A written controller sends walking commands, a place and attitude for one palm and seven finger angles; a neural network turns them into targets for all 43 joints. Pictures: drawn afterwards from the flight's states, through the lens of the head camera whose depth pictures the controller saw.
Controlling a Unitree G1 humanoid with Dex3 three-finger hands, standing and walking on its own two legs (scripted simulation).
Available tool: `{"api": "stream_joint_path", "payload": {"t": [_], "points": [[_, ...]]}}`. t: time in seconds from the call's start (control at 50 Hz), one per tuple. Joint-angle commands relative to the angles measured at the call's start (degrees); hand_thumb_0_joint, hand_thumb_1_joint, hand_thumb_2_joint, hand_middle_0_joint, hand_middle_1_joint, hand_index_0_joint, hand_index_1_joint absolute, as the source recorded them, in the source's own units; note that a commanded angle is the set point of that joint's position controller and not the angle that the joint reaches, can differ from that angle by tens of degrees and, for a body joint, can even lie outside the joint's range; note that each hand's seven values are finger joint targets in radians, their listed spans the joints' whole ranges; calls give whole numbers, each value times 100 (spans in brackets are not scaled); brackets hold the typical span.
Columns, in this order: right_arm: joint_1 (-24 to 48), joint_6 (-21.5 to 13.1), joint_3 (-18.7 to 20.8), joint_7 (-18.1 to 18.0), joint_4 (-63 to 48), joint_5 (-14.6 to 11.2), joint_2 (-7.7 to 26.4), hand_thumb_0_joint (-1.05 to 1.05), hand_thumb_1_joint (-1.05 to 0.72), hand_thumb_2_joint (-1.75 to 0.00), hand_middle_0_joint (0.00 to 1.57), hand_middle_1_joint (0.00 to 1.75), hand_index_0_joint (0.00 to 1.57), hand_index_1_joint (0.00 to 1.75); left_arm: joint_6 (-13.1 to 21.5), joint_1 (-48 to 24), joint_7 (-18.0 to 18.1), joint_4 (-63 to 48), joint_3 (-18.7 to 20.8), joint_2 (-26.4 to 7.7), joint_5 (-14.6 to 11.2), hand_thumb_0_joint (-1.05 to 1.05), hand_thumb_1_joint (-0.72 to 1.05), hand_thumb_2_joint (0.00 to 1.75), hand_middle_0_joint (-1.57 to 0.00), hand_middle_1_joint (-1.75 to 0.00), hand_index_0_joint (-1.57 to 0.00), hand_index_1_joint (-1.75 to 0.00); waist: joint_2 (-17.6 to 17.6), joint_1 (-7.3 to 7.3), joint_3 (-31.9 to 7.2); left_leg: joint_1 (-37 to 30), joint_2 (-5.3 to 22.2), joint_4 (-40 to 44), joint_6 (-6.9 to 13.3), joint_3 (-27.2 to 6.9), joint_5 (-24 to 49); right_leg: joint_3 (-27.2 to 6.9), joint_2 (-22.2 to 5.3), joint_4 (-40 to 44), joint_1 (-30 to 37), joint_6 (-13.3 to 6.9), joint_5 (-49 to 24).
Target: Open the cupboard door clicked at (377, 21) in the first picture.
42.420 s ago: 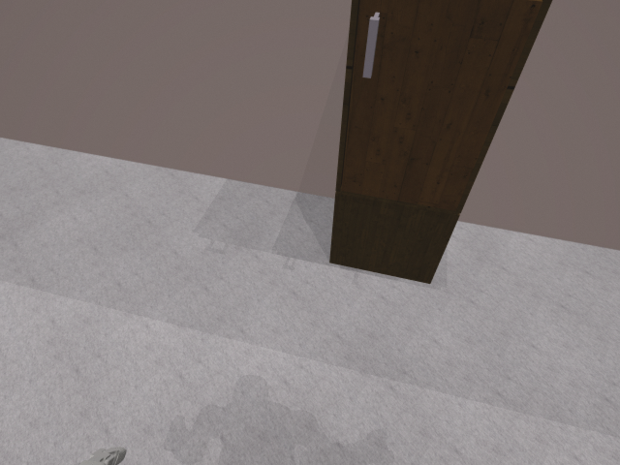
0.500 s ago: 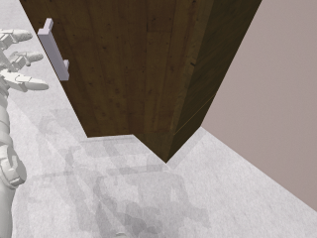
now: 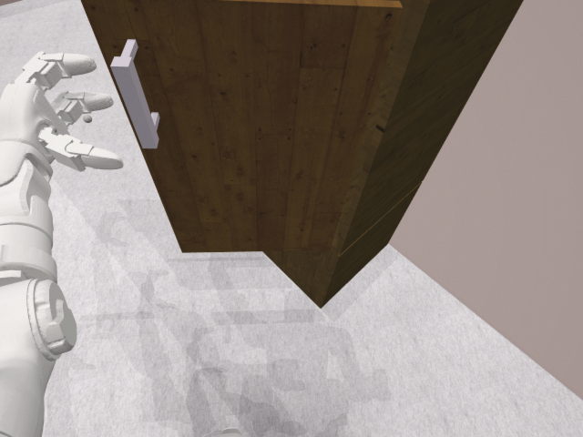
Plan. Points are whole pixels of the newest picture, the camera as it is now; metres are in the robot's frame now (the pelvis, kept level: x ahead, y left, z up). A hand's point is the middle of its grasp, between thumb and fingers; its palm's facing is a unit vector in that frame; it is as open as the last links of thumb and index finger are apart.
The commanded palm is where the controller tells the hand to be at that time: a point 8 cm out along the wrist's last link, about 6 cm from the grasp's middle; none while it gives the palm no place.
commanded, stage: move the hooked fingers beside the handle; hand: left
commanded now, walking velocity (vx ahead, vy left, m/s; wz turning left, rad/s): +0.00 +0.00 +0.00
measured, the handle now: (140, 97) +0.53 +0.19 +0.16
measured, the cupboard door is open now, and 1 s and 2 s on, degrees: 49 49 49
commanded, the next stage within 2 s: slide the fingers in behind the handle in 0.20 s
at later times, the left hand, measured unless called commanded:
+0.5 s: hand (93, 122) +0.48 +0.24 +0.16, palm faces +0.02 -1.00 +0.02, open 14.0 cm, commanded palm +0.46 +0.29 +0.16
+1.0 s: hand (127, 120) +0.48 +0.20 +0.16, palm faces +0.02 -1.00 +0.03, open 14.0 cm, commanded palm +0.45 +0.25 +0.16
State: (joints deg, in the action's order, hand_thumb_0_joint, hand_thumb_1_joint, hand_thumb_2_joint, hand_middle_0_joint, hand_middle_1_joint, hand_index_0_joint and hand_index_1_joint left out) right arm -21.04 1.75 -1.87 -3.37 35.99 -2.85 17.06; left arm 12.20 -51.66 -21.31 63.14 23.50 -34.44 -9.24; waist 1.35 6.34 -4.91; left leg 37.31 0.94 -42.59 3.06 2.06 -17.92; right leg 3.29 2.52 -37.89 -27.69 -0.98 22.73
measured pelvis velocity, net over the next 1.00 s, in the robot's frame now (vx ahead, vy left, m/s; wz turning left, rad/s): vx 0.00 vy -0.01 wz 0.00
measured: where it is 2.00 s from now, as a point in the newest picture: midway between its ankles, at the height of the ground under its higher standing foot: outside the picture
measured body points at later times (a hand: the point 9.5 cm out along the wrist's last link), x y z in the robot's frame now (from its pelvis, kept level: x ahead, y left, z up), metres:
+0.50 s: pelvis +0.00 -0.01 +0.00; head +0.06 +0.01 +0.45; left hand +0.47 +0.29 +0.16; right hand +0.00 -0.29 -0.11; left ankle +0.03 +0.08 -0.71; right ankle -0.05 -0.11 -0.71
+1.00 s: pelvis +0.00 -0.01 +0.00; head +0.05 +0.00 +0.45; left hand +0.47 +0.25 +0.16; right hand +0.03 -0.28 -0.11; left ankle +0.03 +0.08 -0.71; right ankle -0.05 -0.11 -0.71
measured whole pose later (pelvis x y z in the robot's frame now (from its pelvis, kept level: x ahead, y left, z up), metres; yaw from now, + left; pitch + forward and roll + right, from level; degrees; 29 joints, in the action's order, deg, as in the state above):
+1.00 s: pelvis +0.00 -0.01 +0.00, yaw +0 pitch +11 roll -2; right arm -21.8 1.3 -2.0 -2.8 36.9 -2.9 16.3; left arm 9.6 -52.4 -15.9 63.6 20.5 -29.4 -8.9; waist 1.8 6.8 -5.0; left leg 35.5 1.0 -41.8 2.7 2.2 -17.5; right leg 3.0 2.6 -38.1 -26.4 -1.3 22.7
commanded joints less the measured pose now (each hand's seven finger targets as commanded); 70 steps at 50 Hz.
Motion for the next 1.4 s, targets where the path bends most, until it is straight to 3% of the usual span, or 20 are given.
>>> {"api": "stream_joint_path", "payload": {"t": [0.0, 0.06, 0.08, 0.16, 0.22, 0.26, 0.34, 0.38, 0.46, 0.56, 0.6, 0.78, 0.8, 0.84, 0.96, 1.06, 1.18, 1.26, 1.36, 1.38], "points": [[-710, -26, 366, -95, -342, -36, 1074, 0, -90, -90, 20, 30, 20, 30, 24, -2562, -106, -561, 119, -1718, -121, 0, -50, 30, -30, -120, -30, -120, 291, 122, -1877, -2612, 71, 299, -18, -596, 2050, -125, 85, 486, -528, 15, -2031], [-742, -3, 327, -129, -385, -32, 1068, 0, -90, -90, 20, 30, 20, 30, -157, -2704, -66, -358, -13, -1717, -8, 0, -50, 30, -30, -120, -30, -120, 331, 210, -1433, -2233, 20, 317, 34, -516, 1775, -150, 32, 544, -586, 19, -1896], [-743, 4, 344, -129, -392, -16, 1096, 0, -90, -90, 20, 30, 20, 30, -104, -2636, -27, -453, 225, -2028, 49, 0, -50, 30, -30, -120, -30, -120, 367, 119, -1657, -2304, 34, 294, 17, -531, 1830, -190, 38, 510, -534, 20, -1962], [-788, -30, 365, -134, -409, 16, 1046, 0, -90, -90, 20, 30, 20, 30, 412, -3092, -42, -1212, 204, -1990, -83, 0, -50, 30, -30, -120, -30, -120, 635, 206, -2296, -2794, 66, 196, -13, -570, 2213, -198, 80, 418, -434, 0, -2154], [-764, -58, 393, -105, -313, 15, 1058, 0, -90, -90, 20, 30, 20, 30, 618, -3106, -120, -1439, 324, -2022, -155, 0, -50, 30, -30, -120, -30, -120, 954, 130, -2696, -3286, 98, 170, -63, -672, 2371, -198, 127, 431, -504, -24, -2114], [-800, -33, 387, -131, -242, -16, 1067, 0, -90, -90, 20, 30, 20, 30, 497, -2985, -196, -1089, 213, -1896, -241, 0, -50, 30, -30, -120, -30, -120, 582, 216, -2351, -2957, 83, 211, -11, -616, 2122, -178, 114, 502, -433, -8, -2031], [-772, -17, 360, -131, -267, -53, 1089, 0, -90, -90, 20, 30, 20, 30, -56, -2628, -257, -408, 115, -1908, -107, 0, -50, 30, -30, -120, -30, -120, 515, 133, -1727, -2294, 21, 350, 34, -504, 1634, -207, 57, 599, -452, 29, -1871], [-780, -14, 356, -124, -352, -44, 1081, 0, -90, -90, 20, 30, 20, 30, -96, -2436, -191, -498, 251, -2046, -64, 0, -50, 30, -30, -120, -30, -120, 541, 33, -1851, -2299, 1, 342, 34, -470, 1756, -207, 57, 566, -328, 21, -1985], [-823, -35, 379, -114, -370, -8, 1044, 0, -90, -90, 20, 30, 20, 30, 210, -2744, -78, -995, 166, -1881, -147, 0, -50, 30, -30, -120, -30, -120, 437, 166, -1945, -2453, 42, 307, 32, -484, 1844, -201, 85, 553, -316, 16, -1994], [-809, -70, 401, -88, -319, 1, 1053, 0, -90, -90, 20, 30, 20, 30, 397, -2803, -38, -1124, 227, -1785, -224, 0, -50, 30, -30, -120, -30, -120, 561, 142, -2175, -2706, 44, 282, 22, -517, 1959, -198, 106, 509, -337, -1, -2031], [-720, -76, 398, -71, -323, -16, 1027, 0, -90, -90, 20, 30, 20, 30, 332, -2825, -28, -1244, 65, -1617, -164, 0, -50, 30, -30, -120, -30, -120, 860, 131, -2201, -2843, 44, 289, -5, -519, 1960, -202, 93, 513, -455, 2, -2008], [-700, -122, 405, -40, -334, 7, 997, 0, -90, -90, 20, 30, 20, 30, 145, -2685, 314, -1314, 32, -1292, -170, 0, -50, 30, -30, -120, -30, -120, 477, 83, -2111, -2912, 82, 314, -24, -608, 2072, -130, 115, 504, -487, -13, -1965], [-683, -123, 397, -40, -331, -3, 983, 0, -90, -90, 20, 30, 20, 30, 128, -2754, 348, -1258, -101, -1151, -160, 0, -50, 30, -30, -120, -30, -120, 374, 167, -1982, -2838, 81, 348, -18, -604, 1962, -132, 105, 528, -522, 3, -1915], [-659, -153, 395, -20, -317, 5, 958, 0, -90, -90, 20, 30, 20, 30, 114, -2844, 410, -1185, -228, -944, -137, 0, -50, 30, -30, -120, -30, -120, 388, 179, -1813, -2759, 74, 379, -26, -595, 1764, -130, 98, 543, -590, 6, -1769], [-685, -168, 388, -9, -327, 30, 951, 0, -90, -90, 20, 30, 20, 30, 176, -2739, 612, -1194, -37, -1098, -60, 0, -50, 30, -30, -120, -30, -120, 295, 81, -2006, -2706, 50, 326, -14, -544, 1980, -151, 69, 474, -318, -12, -2019], [-627, -186, 388, 22, -351, 29, 885, 0, -90, -90, 20, 30, 20, 30, 243, -2866, 687, -1489, -388, -629, -34, 0, -50, 30, -30, -120, -30, -120, 496, 136, -2075, -2921, 58, 291, -37, -566, 2128, -143, 86, 447, -432, -16, -2060], [-594, -182, 405, 27, -307, 17, 907, 0, -90, -90, 20, 30, 20, 30, 171, -2697, 756, -1392, -76, -907, -65, 0, -50, 30, -30, -120, -30, -120, 217, 37, -2085, -2661, 12, 343, 5, -465, 1974, -201, 84, 486, -86, 7, -2271], [-560, -205, 397, 42, -350, 11, 841, 0, -90, -90, 20, 30, 20, 30, 197, -2696, 799, -1582, -393, -505, -47, 0, -50, 30, -30, -120, -30, -120, 391, 84, -1968, -2735, -10, 340, 12, -453, 1938, -187, 76, 518, -180, -6, -2185], [-598, -214, 388, 21, -268, 12, 881, 0, -90, -90, 20, 30, 20, 30, 117, -2849, 822, -1229, -324, -622, -91, 0, -50, 30, -30, -120, -30, -120, 23, 173, -1648, -2342, -33, 412, 49, -396, 1487, -252, 43, 627, -103, 37, -2017], [-566, -218, 399, 22, -281, 11, 898, 0, -90, -90, 20, 30, 20, 30, 131, -2804, 827, -1262, -168, -833, -48, 0, -50, 30, -30, -120, -30, -120, 170, 63, -1798, -2368, -36, 421, 25, -412, 1477, -275, 40, 582, -67, 26, -2020]]}}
